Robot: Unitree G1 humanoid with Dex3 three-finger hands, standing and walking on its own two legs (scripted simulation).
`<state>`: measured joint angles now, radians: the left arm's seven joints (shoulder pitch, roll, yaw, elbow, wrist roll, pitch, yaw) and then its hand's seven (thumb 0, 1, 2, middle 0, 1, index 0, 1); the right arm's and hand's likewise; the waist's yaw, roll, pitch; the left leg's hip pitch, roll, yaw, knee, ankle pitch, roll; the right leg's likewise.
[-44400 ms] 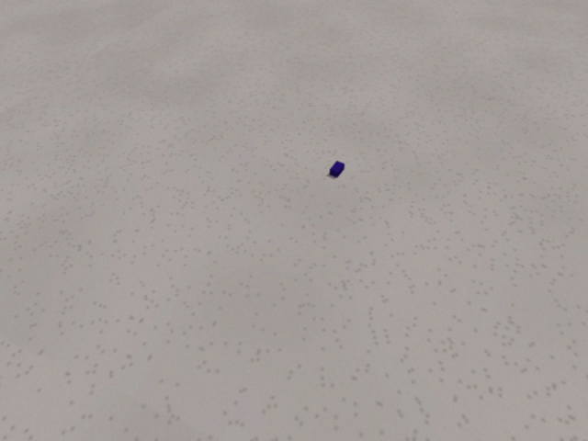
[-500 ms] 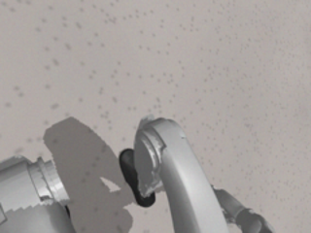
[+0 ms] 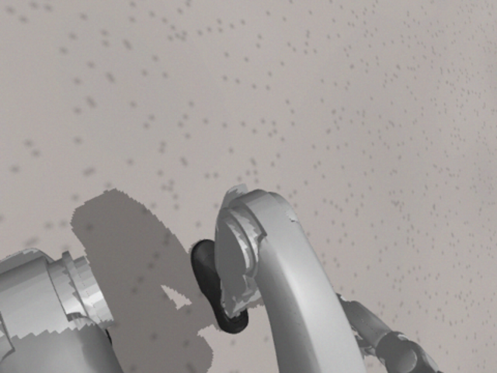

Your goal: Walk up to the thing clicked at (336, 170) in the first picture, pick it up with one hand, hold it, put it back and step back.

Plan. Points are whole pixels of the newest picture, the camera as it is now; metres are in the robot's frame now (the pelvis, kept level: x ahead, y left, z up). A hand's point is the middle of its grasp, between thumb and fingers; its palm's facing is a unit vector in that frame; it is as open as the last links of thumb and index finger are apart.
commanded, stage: settle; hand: left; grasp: from above
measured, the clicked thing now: out of the picture +0.44 +0.40 -0.29
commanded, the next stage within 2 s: lift in 0.80 s
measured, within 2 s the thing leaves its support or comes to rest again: leaves its support in 0.08 s
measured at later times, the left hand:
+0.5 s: hand out of the picture +0.43 +0.42 -0.17, palm faces -0.42 -0.14 -0.90, open 7.2 cm
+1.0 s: hand out of the picture +0.43 +0.41 -0.11, palm faces -0.42 -0.12 -0.90, open 7.2 cm
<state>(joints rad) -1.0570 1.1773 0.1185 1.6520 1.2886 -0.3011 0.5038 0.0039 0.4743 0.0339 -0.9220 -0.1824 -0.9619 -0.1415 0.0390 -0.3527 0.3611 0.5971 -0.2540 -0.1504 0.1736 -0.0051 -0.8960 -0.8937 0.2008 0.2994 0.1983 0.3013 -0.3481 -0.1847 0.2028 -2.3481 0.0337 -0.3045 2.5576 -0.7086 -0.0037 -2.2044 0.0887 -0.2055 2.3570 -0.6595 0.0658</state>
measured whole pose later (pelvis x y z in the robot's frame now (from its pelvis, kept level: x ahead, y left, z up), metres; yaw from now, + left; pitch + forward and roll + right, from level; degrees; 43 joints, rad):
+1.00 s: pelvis -0.01 -0.01 +0.03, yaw +5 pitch +32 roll -12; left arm -0.98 0.96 0.11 1.26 1.20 -0.24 0.16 0.00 0.46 0.00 -0.98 -0.08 -1.02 -0.05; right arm 0.14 -0.32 0.17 0.59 -0.12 0.05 0.11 0.00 -0.91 -0.90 0.20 0.30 0.20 0.30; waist -0.24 -0.02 0.03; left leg -2.35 0.02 -0.20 2.41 -0.64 0.01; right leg -2.22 0.04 -0.13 2.29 -0.65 0.05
